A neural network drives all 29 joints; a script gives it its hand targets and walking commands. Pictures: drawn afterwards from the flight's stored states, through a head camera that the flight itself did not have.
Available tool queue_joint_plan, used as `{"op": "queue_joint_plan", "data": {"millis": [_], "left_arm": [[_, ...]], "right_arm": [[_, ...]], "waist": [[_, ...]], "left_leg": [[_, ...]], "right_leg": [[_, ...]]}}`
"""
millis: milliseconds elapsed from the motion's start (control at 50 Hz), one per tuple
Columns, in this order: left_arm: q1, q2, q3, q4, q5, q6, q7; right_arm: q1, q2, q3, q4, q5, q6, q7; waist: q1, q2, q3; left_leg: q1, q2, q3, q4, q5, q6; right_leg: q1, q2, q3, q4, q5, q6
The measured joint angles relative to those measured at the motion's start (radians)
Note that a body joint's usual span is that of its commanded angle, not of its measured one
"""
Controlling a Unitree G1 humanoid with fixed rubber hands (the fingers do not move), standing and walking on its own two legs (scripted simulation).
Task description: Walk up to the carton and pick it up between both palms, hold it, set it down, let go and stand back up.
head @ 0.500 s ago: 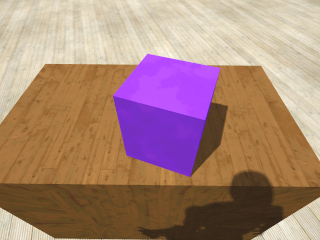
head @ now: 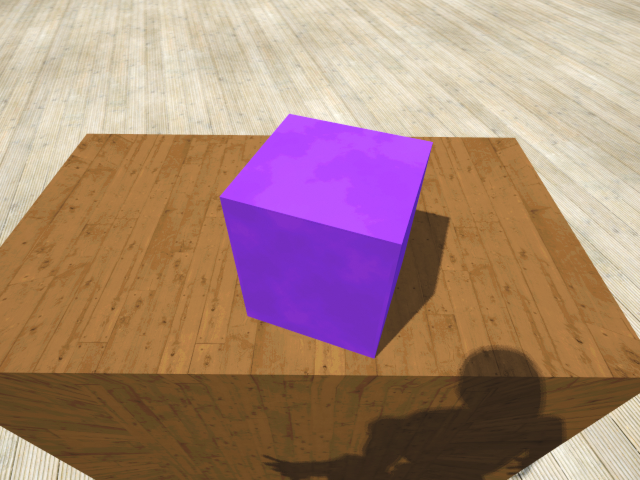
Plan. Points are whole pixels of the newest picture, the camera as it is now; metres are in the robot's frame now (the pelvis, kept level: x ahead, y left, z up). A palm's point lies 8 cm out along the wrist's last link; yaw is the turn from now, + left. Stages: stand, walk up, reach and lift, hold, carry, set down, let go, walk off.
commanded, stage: stand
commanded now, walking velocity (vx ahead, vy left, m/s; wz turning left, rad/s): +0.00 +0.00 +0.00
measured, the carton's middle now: (331, 236) +0.45 -0.01 +0.06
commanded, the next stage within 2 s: walk up in 0.48 s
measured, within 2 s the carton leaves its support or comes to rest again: neither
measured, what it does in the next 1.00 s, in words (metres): stands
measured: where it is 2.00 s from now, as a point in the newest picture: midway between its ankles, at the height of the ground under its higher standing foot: outside the picture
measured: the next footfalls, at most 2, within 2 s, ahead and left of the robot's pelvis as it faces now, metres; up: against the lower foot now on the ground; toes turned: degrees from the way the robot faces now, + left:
none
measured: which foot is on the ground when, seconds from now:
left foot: down 0.00-1.00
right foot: down 0.00-1.00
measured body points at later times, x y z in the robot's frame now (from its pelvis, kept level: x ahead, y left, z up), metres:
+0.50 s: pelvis +0.00 +0.00 +0.00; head +0.01 +0.00 +0.45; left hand +0.06 +0.29 -0.13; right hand +0.06 -0.29 -0.14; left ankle +0.00 +0.12 -0.75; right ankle +0.01 -0.13 -0.75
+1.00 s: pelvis +0.00 +0.00 +0.00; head +0.02 -0.01 +0.45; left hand +0.09 +0.29 -0.13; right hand +0.05 -0.30 -0.14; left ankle +0.00 +0.12 -0.75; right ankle +0.01 -0.13 -0.75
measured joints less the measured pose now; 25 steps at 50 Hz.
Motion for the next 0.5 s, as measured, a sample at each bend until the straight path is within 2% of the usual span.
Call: {"op": "queue_joint_plan", "data": {"millis": [500], "left_arm": [[0.013,-0.016,-0.004,0.016,-0.002,0.004,0.001]], "right_arm": [[0.000,0.005,0.001,0.001,0.000,0.000,-0.005]], "waist": [[0.005,0.007,0.015]], "left_leg": [[0.011,0.005,0.005,-0.014,0.004,-0.003]], "right_leg": [[0.010,0.001,-0.001,-0.015,0.006,-0.001]]}}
